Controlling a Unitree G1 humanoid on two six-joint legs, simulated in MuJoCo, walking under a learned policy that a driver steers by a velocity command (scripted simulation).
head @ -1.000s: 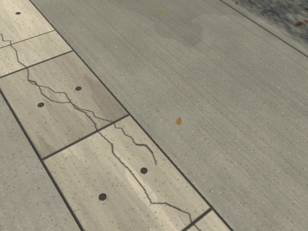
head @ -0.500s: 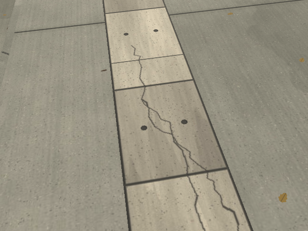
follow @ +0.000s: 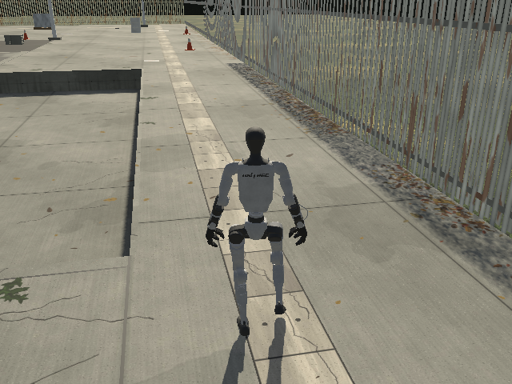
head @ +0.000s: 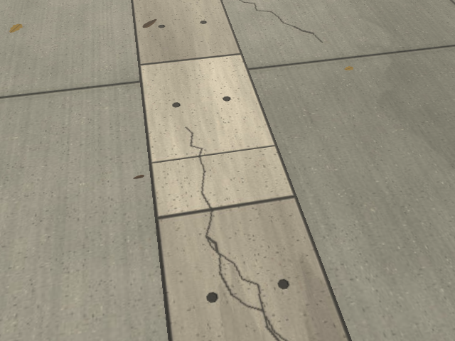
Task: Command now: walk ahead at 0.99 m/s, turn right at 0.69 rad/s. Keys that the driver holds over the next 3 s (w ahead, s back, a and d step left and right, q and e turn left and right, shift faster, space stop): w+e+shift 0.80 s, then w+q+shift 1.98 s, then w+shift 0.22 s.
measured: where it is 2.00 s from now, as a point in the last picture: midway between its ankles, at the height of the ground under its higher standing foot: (400, 91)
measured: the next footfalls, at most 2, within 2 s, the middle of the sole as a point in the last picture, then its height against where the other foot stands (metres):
right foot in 0.24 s outside the picture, level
left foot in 0.66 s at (253, 226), level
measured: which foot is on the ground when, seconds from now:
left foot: down 0.00-0.24, up 0.26-0.64, down 0.66-1.00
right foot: up 0.00-0.22, down 0.24-0.66, up 0.68-1.00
